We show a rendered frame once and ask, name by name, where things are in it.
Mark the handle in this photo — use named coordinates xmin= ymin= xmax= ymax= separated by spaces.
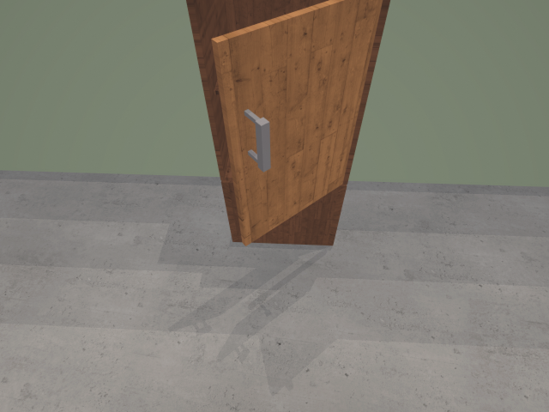
xmin=244 ymin=109 xmax=271 ymax=172

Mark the cupboard door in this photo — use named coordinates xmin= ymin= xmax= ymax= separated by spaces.
xmin=211 ymin=0 xmax=383 ymax=246

